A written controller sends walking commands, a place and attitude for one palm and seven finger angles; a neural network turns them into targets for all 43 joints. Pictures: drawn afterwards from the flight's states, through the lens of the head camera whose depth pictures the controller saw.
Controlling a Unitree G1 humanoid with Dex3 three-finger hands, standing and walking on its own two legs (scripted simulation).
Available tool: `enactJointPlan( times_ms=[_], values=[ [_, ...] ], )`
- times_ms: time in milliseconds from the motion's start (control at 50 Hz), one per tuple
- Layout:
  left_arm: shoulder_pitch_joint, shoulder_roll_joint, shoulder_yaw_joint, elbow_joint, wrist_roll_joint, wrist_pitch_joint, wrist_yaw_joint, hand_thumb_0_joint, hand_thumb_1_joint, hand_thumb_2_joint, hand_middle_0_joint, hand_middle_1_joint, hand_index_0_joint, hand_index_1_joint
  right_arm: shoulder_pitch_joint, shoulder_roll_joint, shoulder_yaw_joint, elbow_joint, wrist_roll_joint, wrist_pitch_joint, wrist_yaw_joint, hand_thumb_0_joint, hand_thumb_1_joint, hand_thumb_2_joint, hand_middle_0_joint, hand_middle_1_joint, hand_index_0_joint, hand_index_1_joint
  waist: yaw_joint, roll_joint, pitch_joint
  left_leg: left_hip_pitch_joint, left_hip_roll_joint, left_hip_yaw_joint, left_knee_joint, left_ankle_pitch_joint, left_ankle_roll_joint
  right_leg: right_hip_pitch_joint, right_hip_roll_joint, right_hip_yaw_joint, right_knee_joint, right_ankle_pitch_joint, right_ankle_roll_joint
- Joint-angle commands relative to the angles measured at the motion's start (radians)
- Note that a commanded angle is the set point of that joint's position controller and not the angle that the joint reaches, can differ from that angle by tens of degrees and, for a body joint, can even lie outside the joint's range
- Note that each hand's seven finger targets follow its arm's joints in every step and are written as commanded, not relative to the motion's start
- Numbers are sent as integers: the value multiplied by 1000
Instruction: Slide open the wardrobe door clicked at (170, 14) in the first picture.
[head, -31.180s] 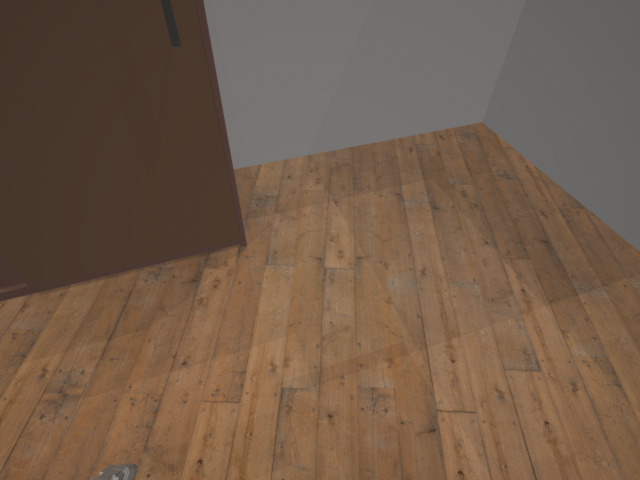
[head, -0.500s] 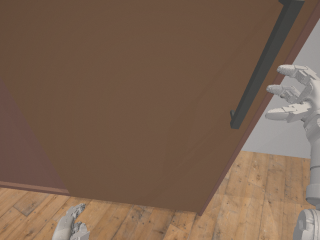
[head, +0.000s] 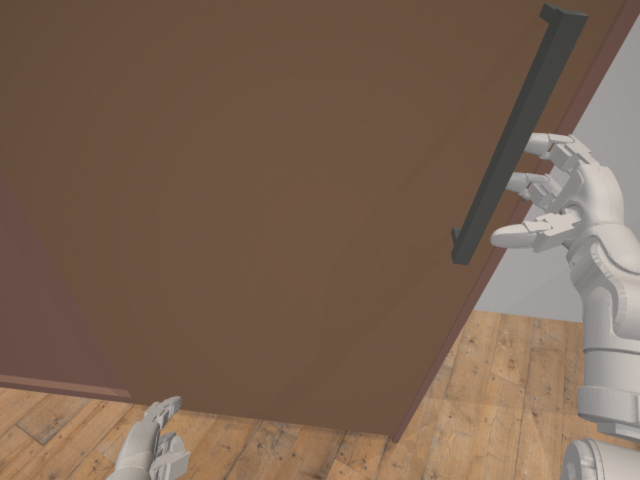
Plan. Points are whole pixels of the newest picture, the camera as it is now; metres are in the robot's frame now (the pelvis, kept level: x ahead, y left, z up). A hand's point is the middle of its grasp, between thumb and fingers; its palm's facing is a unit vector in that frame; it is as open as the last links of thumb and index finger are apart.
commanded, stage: feel for the door with the fingertips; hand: right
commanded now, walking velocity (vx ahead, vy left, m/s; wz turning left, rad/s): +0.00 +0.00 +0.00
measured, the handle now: (497, 155) +0.44 -0.18 +0.25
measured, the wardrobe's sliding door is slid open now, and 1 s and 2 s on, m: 0.00 0.00 0.00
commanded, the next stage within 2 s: slide the fingers in behind the handle in 0.54 s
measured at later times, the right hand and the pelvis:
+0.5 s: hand (506, 179) +0.40 -0.18 +0.24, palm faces +0.05 +1.00 +0.00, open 14.0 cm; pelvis -0.01 +0.00 +0.00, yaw +0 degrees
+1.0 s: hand (513, 191) +0.38 -0.18 +0.24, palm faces +0.06 +1.00 -0.01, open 14.0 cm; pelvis -0.01 +0.01 +0.00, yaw +0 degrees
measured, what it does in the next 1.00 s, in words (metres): stands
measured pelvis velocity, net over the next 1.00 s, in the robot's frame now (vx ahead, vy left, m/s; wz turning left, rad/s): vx -0.01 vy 0.01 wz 0.00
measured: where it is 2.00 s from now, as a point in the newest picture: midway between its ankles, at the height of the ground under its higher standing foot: outside the picture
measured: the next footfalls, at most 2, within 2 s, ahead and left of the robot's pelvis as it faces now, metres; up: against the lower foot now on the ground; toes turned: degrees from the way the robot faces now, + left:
none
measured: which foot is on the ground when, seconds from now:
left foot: down 0.00-1.00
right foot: down 0.00-1.00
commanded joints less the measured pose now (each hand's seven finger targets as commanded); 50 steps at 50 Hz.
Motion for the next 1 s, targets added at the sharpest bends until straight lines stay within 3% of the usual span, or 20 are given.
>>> enactJointPlan(
  times_ms=[0,60,120,160,220,240,280,380,400,480,520,540,560,620,640,720,820,880,940,980],
  values=[
    [-135,132,48,-153,1,-40,16,0,900,900,-200,-300,-200,-300,-432,-228,-51,-186,1,-27,-13,0,500,-300,300,1200,300,1200,-3,58,-187,-81,-4,-38,-58,445,-21,210,28,63,1,293,-58],
    [-141,127,45,-145,3,-40,22,0,900,900,-200,-300,-200,-300,-513,-203,-21,-184,-2,-23,-11,0,500,-300,300,1200,300,1200,10,30,-172,-114,-3,-43,-71,401,-20,218,29,71,-8,261,-58],
    [-144,127,45,-140,5,-42,25,0,900,900,-200,-300,-200,-300,-565,-215,-17,-210,-4,-44,-15,0,500,-300,300,1200,300,1200,14,1,-207,-103,-1,-48,-74,408,-15,245,32,75,-4,277,-59],
    [-134,127,45,-129,7,-42,28,0,900,900,-200,-300,-200,-300,-590,-195,0,-174,-5,-49,-15,0,500,-300,300,1200,300,1200,23,16,-209,-111,-1,-47,-75,397,-15,245,32,79,-7,267,-58],
    [-125,133,46,-115,7,-40,32,0,900,900,-200,-300,-200,-300,-605,-219,-10,-98,-9,-55,-15,0,500,-300,300,1200,300,1200,26,39,-192,-112,2,-47,-82,362,-17,222,32,79,-15,233,-57],
    [-123,131,44,-111,7,-40,33,0,900,900,-200,-300,-200,-300,-637,-183,25,-73,-11,-55,-15,0,500,-300,300,1200,300,1200,35,38,-180,-127,2,-48,-85,342,-17,220,33,81,-17,216,-57],
    [-108,135,49,-101,9,-44,33,0,900,900,-200,-300,-200,-300,-661,-213,0,-35,-20,-61,-24,0,500,-300,300,1200,300,1200,33,32,-187,-131,2,-49,-90,326,-16,218,32,83,-18,207,-56],
    [-92,133,54,-113,12,-43,26,0,900,900,-200,-300,-200,-300,-666,-223,-17,-42,-26,-102,-37,0,500,-300,300,1200,300,1200,17,10,-256,-73,3,-49,-75,399,-10,231,33,79,-17,268,-56],
    [-86,137,58,-112,15,-44,22,0,900,900,-200,-300,-200,-300,-631,-238,-34,-32,-22,-113,-39,0,500,-300,300,1200,300,1200,10,49,-272,-47,3,-47,-72,429,-14,229,31,75,-16,288,-59],
    [-71,143,61,-110,13,-34,23,0,900,900,-200,-300,-200,-300,-591,-297,-94,25,-26,-114,-34,0,500,-300,300,1200,300,1200,1,90,-230,-32,5,-51,-73,459,-22,179,31,62,-29,272,-61],
    [-76,143,64,-123,11,-34,19,0,900,900,-200,-300,-200,-300,-566,-288,-88,0,-27,-116,-30,0,500,-300,300,1200,300,1200,-8,85,-236,-18,7,-51,-68,484,-23,183,31,57,-28,291,-65],
    [-76,143,64,-120,9,-33,20,0,900,900,-200,-300,-200,-300,-580,-285,-76,10,-33,-112,-29,0,500,-300,300,1200,300,1200,0,60,-222,-37,6,-53,-73,466,-24,184,30,52,-27,280,-63],
    [-73,140,63,-121,7,-33,20,0,900,900,-200,-300,-200,-300,-596,-244,-39,1,-34,-110,-26,0,500,-300,300,1200,300,1200,8,49,-204,-56,3,-51,-75,449,-23,186,30,55,-26,272,-63],
    [-73,143,68,-121,5,-39,17,0,900,900,-200,-300,-200,-300,-623,-250,-38,-49,-34,-114,-32,0,500,-300,300,1200,300,1200,14,1,-211,-73,-1,-54,-85,418,-19,211,28,58,-23,267,-65],
    [-70,144,69,-118,6,-39,19,0,900,900,-200,-300,-200,-300,-621,-257,-45,-43,-36,-114,-31,0,500,-300,300,1200,300,1200,17,25,-211,-78,-3,-54,-86,413,-20,212,28,60,-22,263,-66],
    [-76,145,70,-121,5,-44,20,0,900,900,-200,-300,-200,-300,-608,-262,-53,-87,-22,-121,-23,0,500,-300,300,1200,300,1200,13,8,-231,-66,-3,-53,-80,427,-19,225,30,59,-20,273,-66],
    [-86,143,67,-124,5,-44,20,0,900,900,-200,-300,-200,-300,-566,-263,-63,-85,-17,-110,-25,0,500,-300,300,1200,300,1200,6,41,-231,-61,-1,-54,-80,429,-24,215,32,58,-21,264,-66],
    [-94,137,62,-128,5,-42,19,0,900,900,-200,-300,-200,-300,-555,-229,-39,-83,-18,-93,-22,0,500,-300,300,1200,300,1200,7,42,-216,-70,-1,-52,-77,433,-25,209,34,57,-20,261,-64],
    [-105,137,60,-134,5,-40,19,0,900,900,-200,-300,-200,-300,-534,-240,-49,-101,-15,-85,-22,0,500,-300,300,1200,300,1200,2,49,-213,-66,1,-54,-77,445,-26,210,33,58,-18,268,-65],
    [-113,131,58,-138,4,-41,19,0,900,900,-200,-300,-200,-300,-552,-201,-16,-126,-12,-81,-19,0,500,-300,300,1200,300,1200,9,46,-210,-77,0,-51,-76,444,-27,218,34,58,-15,266,-64]
  ],
)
